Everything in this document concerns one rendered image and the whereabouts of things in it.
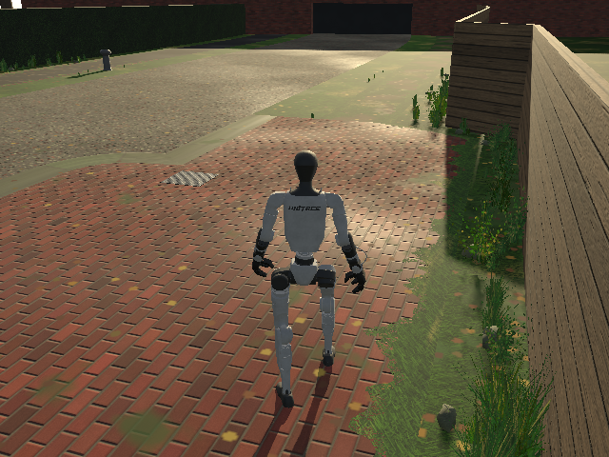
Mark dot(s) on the left robot hand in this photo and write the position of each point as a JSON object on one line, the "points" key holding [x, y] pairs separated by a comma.
{"points": [[266, 263]]}

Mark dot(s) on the robot right forearm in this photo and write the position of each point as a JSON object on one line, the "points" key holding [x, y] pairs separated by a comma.
{"points": [[351, 256]]}

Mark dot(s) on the right robot upper arm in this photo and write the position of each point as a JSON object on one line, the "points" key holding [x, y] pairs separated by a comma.
{"points": [[335, 202]]}

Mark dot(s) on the robot left forearm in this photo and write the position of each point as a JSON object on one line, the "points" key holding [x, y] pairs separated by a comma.
{"points": [[260, 248]]}

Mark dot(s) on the right robot foot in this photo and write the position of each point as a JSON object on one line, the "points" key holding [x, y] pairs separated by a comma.
{"points": [[329, 358]]}

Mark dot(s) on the left robot foot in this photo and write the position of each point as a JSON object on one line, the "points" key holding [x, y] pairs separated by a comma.
{"points": [[287, 399]]}

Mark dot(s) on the left robot upper arm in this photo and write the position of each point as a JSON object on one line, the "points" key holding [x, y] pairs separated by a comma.
{"points": [[275, 200]]}

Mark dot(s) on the robot foot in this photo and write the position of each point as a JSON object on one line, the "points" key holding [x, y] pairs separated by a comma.
{"points": [[329, 358], [287, 399]]}

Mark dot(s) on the right robot hand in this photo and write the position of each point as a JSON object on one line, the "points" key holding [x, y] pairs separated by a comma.
{"points": [[359, 278]]}

